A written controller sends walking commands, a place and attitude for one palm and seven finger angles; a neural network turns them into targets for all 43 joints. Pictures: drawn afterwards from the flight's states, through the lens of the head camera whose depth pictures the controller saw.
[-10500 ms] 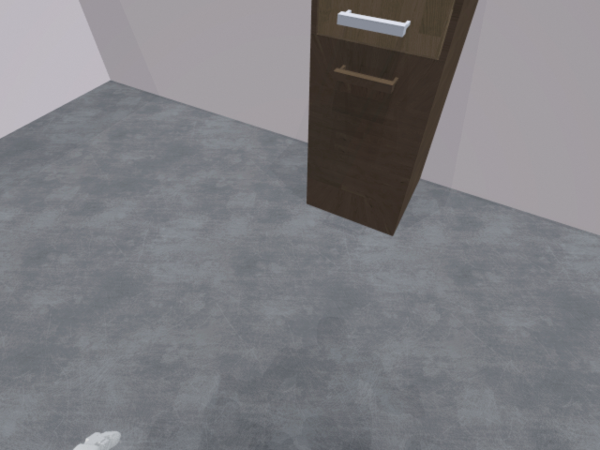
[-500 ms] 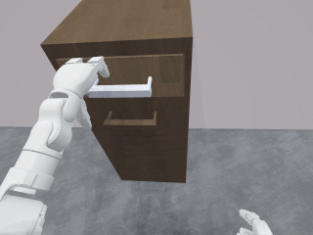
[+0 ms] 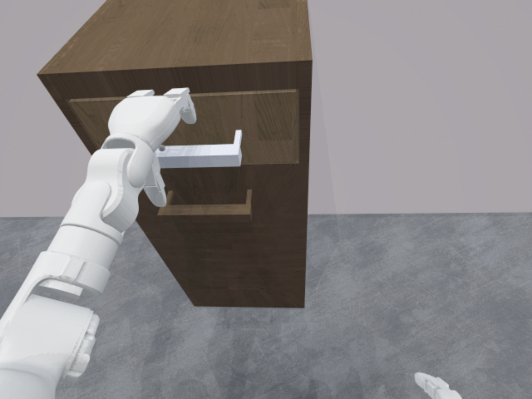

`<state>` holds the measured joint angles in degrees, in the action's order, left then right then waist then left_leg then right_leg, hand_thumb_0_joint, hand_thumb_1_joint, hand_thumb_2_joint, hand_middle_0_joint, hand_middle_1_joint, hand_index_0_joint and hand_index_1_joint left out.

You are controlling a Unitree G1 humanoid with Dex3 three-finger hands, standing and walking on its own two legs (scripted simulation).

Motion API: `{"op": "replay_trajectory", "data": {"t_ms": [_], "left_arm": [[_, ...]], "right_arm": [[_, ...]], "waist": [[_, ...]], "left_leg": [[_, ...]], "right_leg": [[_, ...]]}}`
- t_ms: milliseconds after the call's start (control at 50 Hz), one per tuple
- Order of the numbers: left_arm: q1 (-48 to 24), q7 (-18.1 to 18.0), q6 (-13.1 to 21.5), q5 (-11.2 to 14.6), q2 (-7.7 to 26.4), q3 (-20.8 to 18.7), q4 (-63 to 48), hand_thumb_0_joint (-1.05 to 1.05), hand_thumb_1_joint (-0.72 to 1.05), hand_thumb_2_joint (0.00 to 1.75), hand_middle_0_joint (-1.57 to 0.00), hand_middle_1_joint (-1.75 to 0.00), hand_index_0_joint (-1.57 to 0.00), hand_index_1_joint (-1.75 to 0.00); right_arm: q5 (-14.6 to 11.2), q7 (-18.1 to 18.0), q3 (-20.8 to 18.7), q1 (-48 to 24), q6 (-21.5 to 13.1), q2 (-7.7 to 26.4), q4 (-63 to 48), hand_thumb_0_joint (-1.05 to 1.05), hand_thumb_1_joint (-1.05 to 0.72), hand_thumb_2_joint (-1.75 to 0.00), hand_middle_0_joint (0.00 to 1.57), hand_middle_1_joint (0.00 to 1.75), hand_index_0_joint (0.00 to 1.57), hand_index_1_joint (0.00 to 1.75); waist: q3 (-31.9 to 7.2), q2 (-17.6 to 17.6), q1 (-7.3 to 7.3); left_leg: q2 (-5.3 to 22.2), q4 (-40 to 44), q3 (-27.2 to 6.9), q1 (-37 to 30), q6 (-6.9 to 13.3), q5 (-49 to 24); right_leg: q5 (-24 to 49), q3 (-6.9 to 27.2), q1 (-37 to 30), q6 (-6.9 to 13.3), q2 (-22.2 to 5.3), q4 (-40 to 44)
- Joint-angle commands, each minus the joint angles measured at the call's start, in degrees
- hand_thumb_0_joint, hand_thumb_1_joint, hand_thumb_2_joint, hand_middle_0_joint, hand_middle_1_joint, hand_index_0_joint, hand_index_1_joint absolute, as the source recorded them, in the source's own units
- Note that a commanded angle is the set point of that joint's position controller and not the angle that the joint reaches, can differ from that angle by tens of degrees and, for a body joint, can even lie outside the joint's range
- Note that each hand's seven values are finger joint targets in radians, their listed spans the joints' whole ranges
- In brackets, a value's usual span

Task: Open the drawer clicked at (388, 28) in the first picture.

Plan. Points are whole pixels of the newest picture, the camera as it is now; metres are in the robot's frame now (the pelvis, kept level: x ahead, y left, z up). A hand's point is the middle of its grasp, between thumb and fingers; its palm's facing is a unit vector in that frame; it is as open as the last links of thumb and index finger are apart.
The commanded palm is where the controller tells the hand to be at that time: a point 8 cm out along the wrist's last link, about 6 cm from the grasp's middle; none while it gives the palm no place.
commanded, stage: move the hooked fingers above the handle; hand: left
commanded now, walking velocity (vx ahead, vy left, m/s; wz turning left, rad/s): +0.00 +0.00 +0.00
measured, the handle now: (186, 146) +0.50 +0.17 +0.10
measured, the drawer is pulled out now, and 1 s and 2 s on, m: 0.00 0.00 0.00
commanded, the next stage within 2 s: lower the fingers behind the handle in 1.78 s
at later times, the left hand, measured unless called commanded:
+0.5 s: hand (159, 136) +0.46 +0.19 +0.16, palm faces +0.00 -0.03 -1.00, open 13.8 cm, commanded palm +0.44 +0.20 +0.22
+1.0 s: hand (164, 131) +0.47 +0.18 +0.17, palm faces +0.00 -0.04 -1.00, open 13.6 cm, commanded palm +0.45 +0.21 +0.22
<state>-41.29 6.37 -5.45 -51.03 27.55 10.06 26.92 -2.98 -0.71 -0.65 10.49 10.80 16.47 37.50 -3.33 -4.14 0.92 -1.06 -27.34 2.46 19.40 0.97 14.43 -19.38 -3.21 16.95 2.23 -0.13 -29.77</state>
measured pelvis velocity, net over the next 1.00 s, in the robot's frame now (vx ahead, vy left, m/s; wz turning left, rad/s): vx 0.00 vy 0.01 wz -0.02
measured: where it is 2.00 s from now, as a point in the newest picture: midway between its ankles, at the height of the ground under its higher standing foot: outside the picture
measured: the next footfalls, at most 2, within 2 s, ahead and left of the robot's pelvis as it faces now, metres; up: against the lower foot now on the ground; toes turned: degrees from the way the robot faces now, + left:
none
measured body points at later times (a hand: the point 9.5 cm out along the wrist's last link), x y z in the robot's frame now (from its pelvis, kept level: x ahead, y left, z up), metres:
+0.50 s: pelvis +0.00 +0.00 +0.00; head +0.03 -0.04 +0.45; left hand +0.45 +0.19 +0.21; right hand +0.08 -0.27 -0.14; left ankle -0.01 +0.11 -0.74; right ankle -0.05 -0.09 -0.74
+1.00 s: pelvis +0.00 +0.01 +0.00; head +0.03 -0.02 +0.45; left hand +0.46 +0.18 +0.22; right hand +0.09 -0.25 -0.14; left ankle -0.01 +0.11 -0.74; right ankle -0.05 -0.09 -0.74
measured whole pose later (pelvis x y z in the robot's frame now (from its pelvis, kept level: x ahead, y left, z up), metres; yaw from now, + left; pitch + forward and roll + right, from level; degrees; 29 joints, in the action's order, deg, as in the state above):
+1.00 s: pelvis +0.00 +0.01 +0.00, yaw -1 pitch +8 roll +1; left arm -50.9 3.8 -1.8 -53.9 28.0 7.9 43.7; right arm -3.4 -2.5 -0.3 13.3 10.8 15.3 38.3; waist -4.9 -3.4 -1.7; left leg -0.6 -28.1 3.7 21.7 1.4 14.5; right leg -18.5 -1.9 19.5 1.8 0.3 -30.0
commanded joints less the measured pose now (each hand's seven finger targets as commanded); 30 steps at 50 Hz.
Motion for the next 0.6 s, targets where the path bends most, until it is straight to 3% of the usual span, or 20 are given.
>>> {"op": "replay_trajectory", "data": {"t_ms": [0, 20, 60, 80, 100, 120, 160, 200, 260, 280, 340, 380, 420, 480, 500, 520, 540, 580], "left_arm": [[-28.0, -3.7, 0.3, -1.0, 16.0, -9.7, -7.8, 0.00, -0.50, 0.30, -0.30, -1.20, -0.30, -1.20], [-27.9, -4.0, 0.4, -1.4, 16.9, -10.5, -6.4, 0.00, -0.50, 0.30, -0.30, -1.20, -0.30, -1.20], [-29.1, -4.2, 0.4, -1.3, 13.7, -7.7, -4.6, 0.00, -0.50, 0.30, -0.30, -1.20, -0.30, -1.20], [-28.4, -4.1, 0.2, -1.5, 15.1, -8.8, -2.4, 0.00, -0.50, 0.30, -0.30, -1.20, -0.30, -1.20], [-30.1, -4.1, 0.3, -1.9, 14.5, -7.8, -1.0, 0.00, -0.50, 0.30, -0.30, -1.20, -0.30, -1.20], [-32.3, -4.0, 0.4, -1.9, 12.1, -5.5, -0.3, 0.00, -0.50, 0.30, -0.30, -1.20, -0.30, -1.20], [-33.2, -4.4, 1.6, -2.1, 15.0, -8.0, -3.1, 0.00, -0.50, 0.30, -0.30, -1.20, -0.30, -1.20], [-34.7, -4.6, 2.6, -1.9, 15.5, -8.2, -4.9, 0.00, -0.50, 0.30, -0.30, -1.20, -0.30, -1.20], [-32.1, -5.0, 2.1, -2.0, 15.9, -9.2, 0.7, 0.00, -0.50, 0.30, -0.30, -1.20, -0.30, -1.20], [-31.9, -4.8, 2.0, -1.7, 15.1, -8.5, 1.7, 0.00, -0.50, 0.30, -0.30, -1.20, -0.30, -1.20], [-33.0, -5.1, 1.8, -2.3, 17.8, -10.1, 3.9, 0.00, -0.50, 0.30, -0.30, -1.20, -0.30, -1.20], [-32.8, -5.0, 2.5, -2.7, 19.6, -11.3, 2.4, 0.00, -0.50, 0.30, -0.30, -1.20, -0.30, -1.20], [-33.8, -4.6, 3.0, -2.6, 17.0, -8.9, 0.8, 0.00, -0.50, 0.30, -0.30, -1.20, -0.30, -1.20], [-31.3, -3.9, 3.1, -2.0, 15.8, -8.3, 1.3, 0.00, -0.50, 0.30, -0.30, -1.20, -0.30, -1.20], [-31.8, -3.6, 3.0, -1.7, 14.4, -7.0, 2.6, 0.00, -0.50, 0.30, -0.30, -1.20, -0.30, -1.20], [-32.6, -3.6, 3.2, -1.8, 15.4, -7.6, 3.0, 0.00, -0.50, 0.30, -0.30, -1.20, -0.30, -1.20], [-33.6, -3.5, 3.5, -1.6, 13.7, -6.0, 1.9, 0.00, -0.50, 0.30, -0.30, -1.20, -0.30, -1.20], [-35.8, -3.8, 4.3, -1.7, 15.1, -7.0, 0.2, 0.00, -0.50, 0.30, -0.30, -1.20, -0.30, -1.20]], "right_arm": [[0.5, -0.3, -2.0, -1.7, -1.5, 6.1, -6.9, 0.00, -0.90, -0.90, 0.20, 0.30, 0.20, 0.30], [0.5, -0.4, -2.0, -1.5, -1.5, 6.2, -6.7, 0.00, -0.90, -0.90, 0.20, 0.30, 0.20, 0.30], [0.4, -0.4, -2.2, -0.9, -1.4, 6.0, -6.5, 0.00, -0.90, -0.90, 0.20, 0.30, 0.20, 0.30], [0.4, -0.4, -2.3, -0.4, -1.3, 6.3, -6.2, 0.00, -0.90, -0.90, 0.20, 0.30, 0.20, 0.30], [0.2, -0.7, -2.3, -0.2, -1.2, 6.4, -5.9, 0.00, -0.90, -0.90, 0.20, 0.30, 0.20, 0.30], [0.1, -0.8, -2.4, 0.4, -1.2, 6.2, -5.7, 0.00, -0.90, -0.90, 0.20, 0.30, 0.20, 0.30], [0.3, -0.8, -2.7, 0.9, -1.5, 6.2, -6.2, 0.00, -0.90, -0.90, 0.20, 0.30, 0.20, 0.30], [0.6, -0.7, -2.9, 1.2, -1.5, 6.1, -6.4, 0.00, -0.90, -0.90, 0.20, 0.30, 0.20, 0.30], [0.3, -0.9, -2.7, 1.5, -1.2, 6.3, -5.6, 0.00, -0.90, -0.90, 0.20, 0.30, 0.20, 0.30], [0.3, -1.0, -2.7, 1.5, -1.3, 6.5, -5.5, 0.00, -0.90, -0.90, 0.20, 0.30, 0.20, 0.30], [0.2, -1.4, -2.5, 1.8, -1.3, 6.6, -5.3, 0.00, -0.90, -0.90, 0.20, 0.30, 0.20, 0.30], [0.4, -1.5, -2.7, 1.8, -1.3, 6.8, -5.6, 0.00, -0.90, -0.90, 0.20, 0.30, 0.20, 0.30], [0.2, -1.5, -2.7, 1.5, -1.3, 6.4, -6.0, 0.00, -0.90, -0.90, 0.20, 0.30, 0.20, 0.30], [0.1, -1.4, -3.0, 1.9, -1.3, 6.6, -6.3, 0.00, -0.90, -0.90, 0.20, 0.30, 0.20, 0.30], [-0.2, -1.5, -2.8, 1.7, -1.3, 6.6, -6.2, 0.00, -0.90, -0.90, 0.20, 0.30, 0.20, 0.30], [-0.3, -1.6, -2.8, 2.0, -1.4, 6.8, -5.8, 0.00, -0.90, -0.90, 0.20, 0.30, 0.20, 0.30], [-0.3, -1.7, -2.9, 2.1, -1.5, 6.6, -6.0, 0.00, -0.90, -0.90, 0.20, 0.30, 0.20, 0.30], [0.0, -1.8, -3.0, 2.5, -1.7, 6.7, -5.8, 0.00, -0.90, -0.90, 0.20, 0.30, 0.20, 0.30]], "waist": [[-23.1, 6.5, -0.26], [-22.5, 6.7, -0.16], [-21.5, 6.1, -0.97], [-21.1, 7.8, -1.06], [-20.2, 6.8, -1.79], [-19.3, 6.5, -2.53], [-23.5, 4.7, -1.56], [-25.7, 4.0, -1.60], [-21.2, 5.6, -1.70], [-20.9, 7.2, -1.78], [-20.1, 7.0, -1.67], [-23.2, 6.8, -1.16], [-22.8, 4.7, -1.88], [-21.9, 6.3, -2.16], [-19.1, 6.7, -2.86], [-18.3, 6.4, -2.91], [-19.0, 5.4, -3.08], [-21.2, 4.4, -2.96]], "left_leg": [[-1.3, -1.6, -0.6, -9.3, 2.3, -25.8], [-1.2, -1.5, -0.5, -8.6, 2.3, -25.7], [-1.2, -1.6, -0.2, -8.6, 2.3, -25.0], [-1.1, -1.6, -0.2, -7.8, 2.3, -24.2], [-1.1, -1.5, 0.0, -7.4, 2.3, -22.8], [-1.0, -1.4, -0.2, -7.7, 2.2, -22.1], [-1.1, -1.8, -0.5, -9.5, 2.5, -23.9], [-1.2, -2.1, -0.6, -9.8, 2.6, -25.3], [-0.8, -1.4, -0.4, -8.0, 2.4, -22.9], [-0.9, -1.3, 0.0, -7.5, 2.5, -22.5], [-0.8, -0.8, 0.2, -5.9, 2.5, -20.5], [-0.8, -1.1, 0.3, -6.6, 2.7, -22.1], [-0.8, -1.2, 0.3, -7.7, 2.7, -22.3], [-0.6, -1.2, 0.0, -8.2, 2.8, -22.1], [-0.6, -0.9, 0.2, -7.5, 2.7, -19.9], [-0.5, -0.8, -0.1, -7.4, 2.7, -19.0], [-0.7, -0.8, -0.2, -8.3, 2.7, -19.0], [-0.6, -1.4, -0.4, -9.7, 2.7, -21.3]], "right_leg": [[33.6, 2.9, -9.5, -0.6, -0.1, 0.8], [33.9, 2.9, -9.7, -0.6, -0.1, 0.7], [33.4, 2.8, -8.2, -0.7, 0.0, 0.9], [32.8, 2.9, -8.4, -0.7, 0.0, 1.2], [31.5, 2.9, -7.2, -0.8, 0.1, 1.3], [30.0, 2.7, -5.5, -0.7, 0.2, 1.5], [30.9, 3.1, -7.3, -0.5, 0.3, 0.9], [32.9, 3.3, -8.6, -0.5, 0.2, 0.6], [29.6, 2.8, -6.5, -0.6, 0.4, 1.2], [30.0, 3.0, -7.0, -0.7, 0.3, 1.7], [29.3, 3.2, -7.5, -0.8, 0.1, 1.8], [31.3, 3.6, -9.6, -0.8, -0.1, 1.5], [31.1, 3.5, -8.2, -0.8, 0.0, 1.4], [29.6, 3.3, -7.4, -0.7, 0.2, 2.1], [27.8, 3.2, -5.6, -0.9, 0.3, 2.6], [26.3, 3.1, -4.8, -0.9, 0.4, 2.7], [25.5, 3.0, -4.2, -0.8, 0.5, 2.7], [26.6, 3.3, -4.7, -0.5, 0.5, 2.5]]}}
